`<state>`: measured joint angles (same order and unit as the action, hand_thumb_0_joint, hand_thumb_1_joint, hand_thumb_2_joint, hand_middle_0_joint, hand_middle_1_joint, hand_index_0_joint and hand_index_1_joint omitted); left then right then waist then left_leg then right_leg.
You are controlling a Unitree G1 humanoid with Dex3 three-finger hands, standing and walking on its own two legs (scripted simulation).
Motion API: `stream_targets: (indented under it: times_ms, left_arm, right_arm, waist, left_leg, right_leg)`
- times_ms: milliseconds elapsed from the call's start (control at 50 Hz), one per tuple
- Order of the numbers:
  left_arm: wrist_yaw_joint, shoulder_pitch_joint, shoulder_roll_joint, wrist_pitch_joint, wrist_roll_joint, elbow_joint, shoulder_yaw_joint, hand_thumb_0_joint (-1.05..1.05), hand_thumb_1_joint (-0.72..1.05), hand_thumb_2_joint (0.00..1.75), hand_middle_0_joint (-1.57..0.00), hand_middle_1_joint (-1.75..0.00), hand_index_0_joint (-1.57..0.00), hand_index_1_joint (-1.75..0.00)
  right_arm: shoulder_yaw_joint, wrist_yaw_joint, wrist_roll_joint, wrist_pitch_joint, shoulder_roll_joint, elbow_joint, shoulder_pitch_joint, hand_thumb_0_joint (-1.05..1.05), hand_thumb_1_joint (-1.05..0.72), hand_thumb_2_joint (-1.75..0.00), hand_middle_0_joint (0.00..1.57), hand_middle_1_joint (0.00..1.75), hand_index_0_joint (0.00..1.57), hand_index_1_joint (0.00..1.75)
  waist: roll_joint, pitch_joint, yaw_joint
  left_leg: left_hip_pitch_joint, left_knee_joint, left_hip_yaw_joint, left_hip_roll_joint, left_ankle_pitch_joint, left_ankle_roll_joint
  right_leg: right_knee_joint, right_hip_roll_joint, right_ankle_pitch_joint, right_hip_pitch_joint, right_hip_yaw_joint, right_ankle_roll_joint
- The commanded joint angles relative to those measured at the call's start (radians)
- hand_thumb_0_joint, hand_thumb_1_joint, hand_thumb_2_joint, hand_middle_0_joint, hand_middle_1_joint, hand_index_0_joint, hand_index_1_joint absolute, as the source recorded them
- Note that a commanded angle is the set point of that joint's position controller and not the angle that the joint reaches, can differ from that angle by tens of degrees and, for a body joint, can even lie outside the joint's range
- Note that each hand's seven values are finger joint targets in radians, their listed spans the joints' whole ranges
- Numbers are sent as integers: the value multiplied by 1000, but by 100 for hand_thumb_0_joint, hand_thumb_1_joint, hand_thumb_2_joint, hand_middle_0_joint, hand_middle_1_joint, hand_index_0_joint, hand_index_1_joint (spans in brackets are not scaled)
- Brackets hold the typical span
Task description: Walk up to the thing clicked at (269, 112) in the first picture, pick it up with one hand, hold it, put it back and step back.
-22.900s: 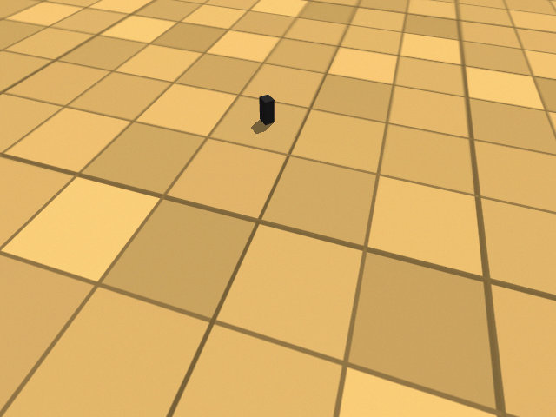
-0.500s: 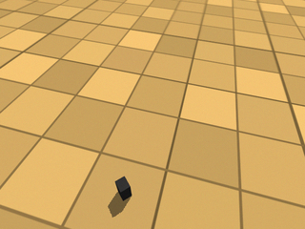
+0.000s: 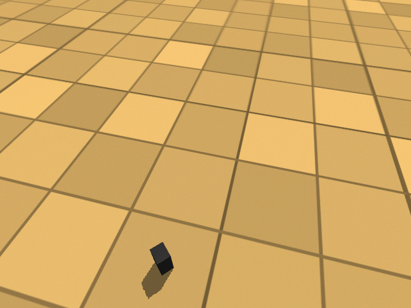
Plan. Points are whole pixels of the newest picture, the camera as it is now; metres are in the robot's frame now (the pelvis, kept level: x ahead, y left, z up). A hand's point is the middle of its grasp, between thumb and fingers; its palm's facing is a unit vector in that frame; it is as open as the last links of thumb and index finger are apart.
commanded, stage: stand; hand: left
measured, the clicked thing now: (162, 259) +0.45 +0.21 -0.70
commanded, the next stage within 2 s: go down in 1.70 s
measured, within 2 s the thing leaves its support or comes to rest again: neither
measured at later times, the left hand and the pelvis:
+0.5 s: hand out of the picture +0.10 +0.25 -0.16, palm faces -0.03 -0.94 -0.34, open 7.4 cm; pelvis +0.02 +0.00 +0.00, yaw +0 degrees
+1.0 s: hand out of the picture +0.08 +0.26 -0.16, palm faces -0.03 -0.94 -0.34, open 7.4 cm; pelvis +0.01 +0.00 +0.00, yaw -1 degrees
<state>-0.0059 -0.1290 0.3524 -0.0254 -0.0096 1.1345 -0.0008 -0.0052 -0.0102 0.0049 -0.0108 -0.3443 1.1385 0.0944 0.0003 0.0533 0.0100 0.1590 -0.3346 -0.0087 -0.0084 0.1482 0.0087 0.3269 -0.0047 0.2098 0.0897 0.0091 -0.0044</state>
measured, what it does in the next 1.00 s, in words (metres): stands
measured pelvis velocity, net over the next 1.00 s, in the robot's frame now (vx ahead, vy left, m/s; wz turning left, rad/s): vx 0.01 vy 0.00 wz -0.01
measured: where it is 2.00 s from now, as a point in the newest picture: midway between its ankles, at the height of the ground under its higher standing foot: outside the picture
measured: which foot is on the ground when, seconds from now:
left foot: down 0.00-1.00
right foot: down 0.00-1.00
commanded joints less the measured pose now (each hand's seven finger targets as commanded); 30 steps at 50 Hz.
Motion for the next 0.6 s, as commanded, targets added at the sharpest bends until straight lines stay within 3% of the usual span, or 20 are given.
stream_targets:
  times_ms: [0, 140, 200, 260, 340, 460, 520, 580]
  left_arm:
    - [14, 33, 218, -17, 2, -56, 41, 0, 90, 90, -20, -30, -20, -30]
    - [16, 44, 218, -14, 5, -57, 44, 0, 90, 90, -20, -30, -20, -30]
    - [15, 52, 213, -12, 7, -58, 44, 0, 90, 90, -20, -30, -20, -30]
    - [15, 52, 216, -12, 4, -60, 47, 0, 90, 90, -20, -30, -20, -30]
    - [18, 58, 215, -12, 7, -63, 48, 0, 90, 90, -20, -30, -20, -30]
    - [16, 66, 215, -8, 3, -64, 49, 0, 90, 90, -20, -30, -20, -30]
    - [17, 61, 213, -7, 4, -59, 48, 0, 90, 90, -20, -30, -20, -30]
    - [17, 54, 211, -10, 4, -64, 47, 0, 90, 90, -20, -30, -20, -30]
  right_arm:
    - [-33, 13, 0, -24, -213, -59, -52, 0, -90, -90, 20, 30, 20, 30]
    - [-31, 16, 1, -23, -214, -54, -55, 0, -90, -90, 20, 30, 20, 30]
    - [-29, 17, -1, -22, -217, -50, -49, 0, -90, -90, 20, 30, 20, 30]
    - [-28, 18, 1, -23, -215, -54, -55, 0, -90, -90, 20, 30, 20, 30]
    - [-27, 19, -1, -23, -213, -57, -50, 0, -90, -90, 20, 30, 20, 30]
    - [-27, 22, 2, -22, -215, -59, -52, 0, -90, -90, 20, 30, 20, 30]
    - [-27, 21, 1, -21, -211, -61, -66, 0, -90, -90, 20, 30, 20, 30]
    - [-30, 21, 0, -23, -218, -60, -55, 0, -90, -90, 20, 30, 20, 30]
  waist:
    - [-10, -98, -3]
    - [-6, -103, -6]
    - [13, -97, -3]
    - [5, -102, -5]
    - [-1, -121, -3]
    - [11, -105, -2]
    - [-2, -78, -6]
    - [6, -124, -7]
  left_leg:
    - [-77, 32, -90, -118, -135, -24]
    - [-79, 20, -87, -124, -203, -21]
    - [-69, 33, -85, -120, -175, -18]
    - [-87, 29, -82, -125, -206, -18]
    - [-98, 12, -79, -129, -282, -21]
    - [-88, 38, -78, -128, -198, -21]
    - [-91, 42, -83, -128, -215, -18]
    - [-115, 23, -76, -132, -258, -25]
  right_leg:
    - [-62, -130, -155, 25, -100, 22]
    - [-59, -131, -236, -10, -93, 20]
    - [-66, -128, -199, -10, -95, 21]
    - [-62, -129, -229, -8, -92, 19]
    - [-50, -132, -324, -40, -85, 18]
    - [-67, -129, -213, -22, -89, 19]
    - [-69, -125, -214, 0, -87, 19]
    - [-62, -133, -273, -33, -88, 19]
